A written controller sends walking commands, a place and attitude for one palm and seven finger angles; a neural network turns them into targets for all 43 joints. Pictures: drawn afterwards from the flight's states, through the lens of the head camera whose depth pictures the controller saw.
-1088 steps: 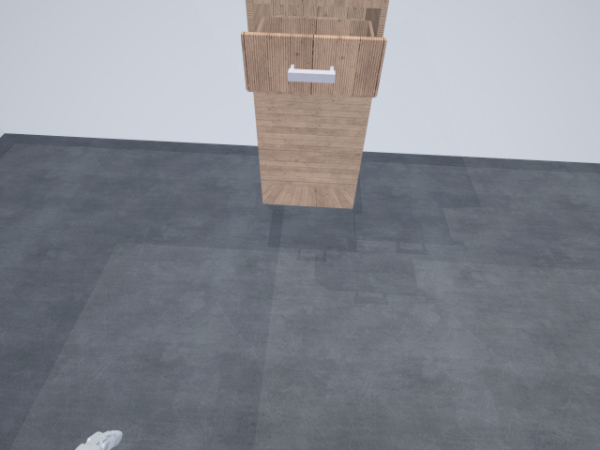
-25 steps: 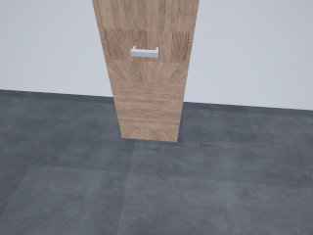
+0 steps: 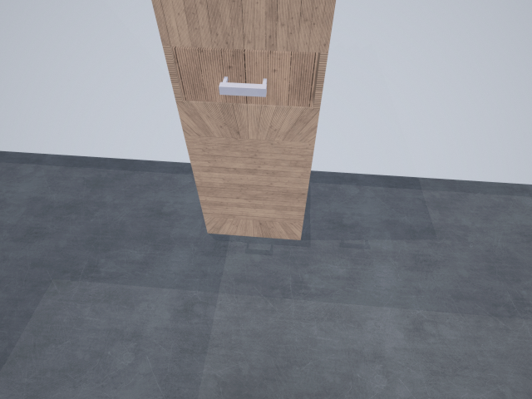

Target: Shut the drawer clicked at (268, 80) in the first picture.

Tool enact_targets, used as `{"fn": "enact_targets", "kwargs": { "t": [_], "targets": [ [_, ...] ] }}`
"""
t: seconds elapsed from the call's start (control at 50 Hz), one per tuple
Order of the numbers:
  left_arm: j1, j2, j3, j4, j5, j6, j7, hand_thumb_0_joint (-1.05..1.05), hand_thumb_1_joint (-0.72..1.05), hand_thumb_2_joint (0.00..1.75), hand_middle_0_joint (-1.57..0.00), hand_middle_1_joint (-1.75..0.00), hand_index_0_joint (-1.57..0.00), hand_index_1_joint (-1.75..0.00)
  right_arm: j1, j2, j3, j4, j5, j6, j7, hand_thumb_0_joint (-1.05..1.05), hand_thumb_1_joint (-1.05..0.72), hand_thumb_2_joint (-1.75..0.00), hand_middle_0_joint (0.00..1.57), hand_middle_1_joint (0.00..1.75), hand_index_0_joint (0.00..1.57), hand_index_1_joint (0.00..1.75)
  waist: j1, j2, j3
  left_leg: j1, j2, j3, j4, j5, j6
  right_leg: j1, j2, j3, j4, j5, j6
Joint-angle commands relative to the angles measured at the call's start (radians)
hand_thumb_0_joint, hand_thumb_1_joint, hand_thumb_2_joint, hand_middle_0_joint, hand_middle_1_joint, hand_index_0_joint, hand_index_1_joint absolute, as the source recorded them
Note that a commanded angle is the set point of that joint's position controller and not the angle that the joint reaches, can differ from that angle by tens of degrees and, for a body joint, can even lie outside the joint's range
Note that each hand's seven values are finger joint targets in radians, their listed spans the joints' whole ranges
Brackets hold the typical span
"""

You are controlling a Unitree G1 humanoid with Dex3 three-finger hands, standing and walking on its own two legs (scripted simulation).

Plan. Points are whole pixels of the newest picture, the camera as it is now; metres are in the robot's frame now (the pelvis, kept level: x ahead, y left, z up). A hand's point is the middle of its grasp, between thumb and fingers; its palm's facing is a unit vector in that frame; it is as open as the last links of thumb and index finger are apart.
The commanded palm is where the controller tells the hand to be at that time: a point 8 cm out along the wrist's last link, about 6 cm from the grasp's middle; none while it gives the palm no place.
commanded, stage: look to check the result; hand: left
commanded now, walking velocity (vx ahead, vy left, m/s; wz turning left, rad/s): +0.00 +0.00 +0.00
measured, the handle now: (244, 85) +0.87 +0.11 +0.01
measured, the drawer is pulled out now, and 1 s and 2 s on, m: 0.00 0.00 0.00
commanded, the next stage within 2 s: stand and wait in 0.16 s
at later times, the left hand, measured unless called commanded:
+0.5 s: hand out of the picture +0.05 +0.20 -0.17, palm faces +0.01 -0.96 -0.27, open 7.4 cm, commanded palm none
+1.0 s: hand out of the picture +0.07 +0.21 -0.16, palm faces +0.00 -0.96 -0.29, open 7.4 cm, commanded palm none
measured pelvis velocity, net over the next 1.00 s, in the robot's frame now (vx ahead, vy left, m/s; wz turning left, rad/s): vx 0.01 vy -0.01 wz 0.00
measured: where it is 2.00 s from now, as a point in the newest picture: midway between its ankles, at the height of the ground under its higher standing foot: outside the picture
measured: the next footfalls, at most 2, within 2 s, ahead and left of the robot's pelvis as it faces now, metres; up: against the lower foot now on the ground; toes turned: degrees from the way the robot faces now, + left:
none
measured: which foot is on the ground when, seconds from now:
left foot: down 0.00-1.00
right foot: down 0.00-1.00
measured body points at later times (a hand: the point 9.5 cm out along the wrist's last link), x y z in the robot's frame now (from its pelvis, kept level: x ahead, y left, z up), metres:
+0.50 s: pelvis +0.01 -0.01 +0.00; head +0.02 -0.01 +0.45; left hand +0.05 +0.25 -0.15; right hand +0.03 -0.26 -0.16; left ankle -0.01 +0.11 -0.75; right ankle +0.02 -0.11 -0.75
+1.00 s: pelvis +0.01 -0.01 +0.00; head +0.03 -0.02 +0.45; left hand +0.07 +0.26 -0.14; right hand +0.05 -0.27 -0.15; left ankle -0.01 +0.11 -0.75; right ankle +0.02 -0.11 -0.75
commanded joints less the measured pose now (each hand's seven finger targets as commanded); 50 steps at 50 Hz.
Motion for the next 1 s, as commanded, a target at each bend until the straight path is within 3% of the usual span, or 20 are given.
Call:
{"fn": "enact_targets", "kwargs": {
  "t": [0.0, 0.16, 0.24, 0.32, 0.44, 0.98],
  "targets": [
    [0.019, 0.148, 0.022, -0.032, 0.002, -0.014, 0.003, 0.00, 0.90, 0.90, -0.20, -0.30, -0.20, -0.30, 0.046, -0.130, -0.019, -0.027, -0.002, -0.011, -0.004, 0.00, -0.90, -0.90, 0.20, 0.30, 0.20, 0.30, 0.001, -0.015, -0.008, -0.025, 0.104, -0.095, -0.079, 0.082, 0.020, 0.003, -0.101, 0.101, -0.082, 0.051, -0.032],
    [-0.008, 0.167, 0.024, -0.036, 0.001, -0.017, 0.002, 0.00, 0.90, 0.90, -0.20, -0.30, -0.20, -0.30, 0.017, -0.153, -0.020, -0.028, -0.004, -0.012, -0.002, 0.00, -0.90, -0.90, 0.20, 0.30, 0.20, 0.30, 0.001, 0.005, -0.017, -0.013, 0.107, -0.095, -0.085, 0.096, 0.016, 0.016, -0.105, 0.103, -0.093, 0.068, -0.034],
    [-0.017, 0.179, 0.026, -0.037, 0.001, -0.019, 0.001, 0.00, 0.90, 0.90, -0.20, -0.30, -0.20, -0.30, 0.008, -0.163, -0.021, -0.029, -0.004, -0.011, -0.002, 0.00, -0.90, -0.90, 0.20, 0.30, 0.20, 0.30, 0.000, -0.022, -0.020, -0.006, 0.107, -0.095, -0.084, 0.100, 0.014, 0.018, -0.107, 0.102, -0.099, 0.078, -0.033],
    [-0.027, 0.191, 0.028, -0.041, 0.001, -0.020, 0.001, 0.00, 0.90, 0.90, -0.20, -0.30, -0.20, -0.30, -0.002, -0.175, -0.022, -0.031, -0.003, -0.012, -0.002, 0.00, -0.90, -0.90, 0.20, 0.30, 0.20, 0.30, 0.002, 0.007, -0.027, -0.003, 0.109, -0.095, -0.088, 0.114, 0.013, 0.030, -0.105, 0.105, -0.099, 0.097, -0.036],
    [-0.040, 0.203, 0.029, -0.040, 0.001, -0.021, 0.000, 0.00, 0.90, 0.90, -0.20, -0.30, -0.20, -0.30, -0.007, -0.185, -0.021, -0.029, -0.004, -0.013, -0.001, 0.00, -0.90, -0.90, 0.20, 0.30, 0.20, 0.30, 0.000, -0.020, -0.030, -0.001, 0.111, -0.097, -0.094, 0.110, 0.012, 0.037, -0.108, 0.104, -0.107, 0.093, -0.034],
    [-0.072, 0.236, 0.030, -0.046, 0.000, -0.025, -0.003, 0.00, 0.90, 0.90, -0.20, -0.30, -0.20, -0.30, -0.054, -0.229, -0.023, -0.032, -0.004, -0.017, 0.001, 0.00, -0.90, -0.90, 0.20, 0.30, 0.20, 0.30, 0.000, -0.007, -0.052, 0.031, 0.120, -0.096, -0.110, 0.133, 0.010, 0.051, -0.109, 0.116, -0.114, 0.134, -0.036]
  ]
}}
